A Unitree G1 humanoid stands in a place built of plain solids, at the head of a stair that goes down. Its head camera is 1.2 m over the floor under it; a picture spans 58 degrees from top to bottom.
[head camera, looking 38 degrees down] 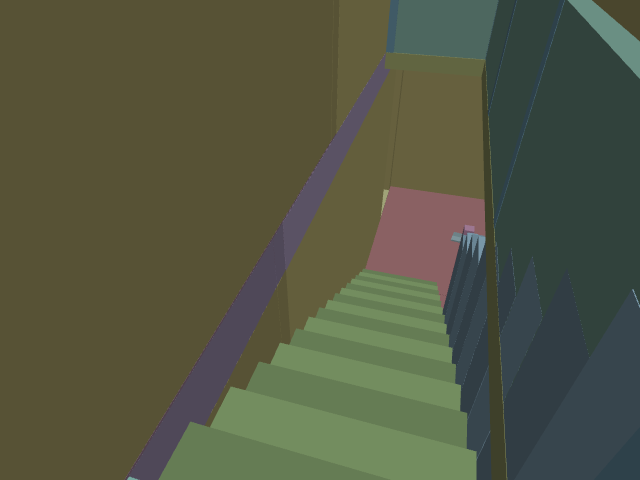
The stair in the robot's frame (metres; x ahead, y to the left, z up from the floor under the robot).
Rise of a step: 0.17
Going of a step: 0.26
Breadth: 0.96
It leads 16 degrees to the right of straight ahead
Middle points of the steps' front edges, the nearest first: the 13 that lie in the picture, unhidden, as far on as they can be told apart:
0.64 -0.03 -0.17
0.89 -0.10 -0.35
1.14 -0.17 -0.52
1.39 -0.24 -0.70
1.64 -0.31 -0.87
1.89 -0.38 -1.04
2.14 -0.46 -1.22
2.39 -0.53 -1.39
2.64 -0.60 -1.57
2.89 -0.67 -1.74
3.14 -0.74 -1.91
3.39 -0.81 -2.09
3.64 -0.89 -2.26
